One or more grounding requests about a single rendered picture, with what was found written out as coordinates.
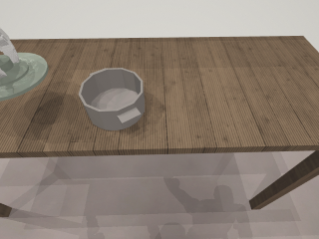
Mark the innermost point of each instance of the pot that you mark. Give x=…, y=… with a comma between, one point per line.
x=113, y=98

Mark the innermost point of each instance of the knob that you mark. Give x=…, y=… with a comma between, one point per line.
x=5, y=63

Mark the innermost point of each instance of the robot left hand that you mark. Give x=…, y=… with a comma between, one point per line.
x=8, y=50

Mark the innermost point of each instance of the table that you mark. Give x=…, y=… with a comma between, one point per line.
x=202, y=95

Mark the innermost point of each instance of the lid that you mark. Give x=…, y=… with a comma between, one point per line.
x=25, y=75

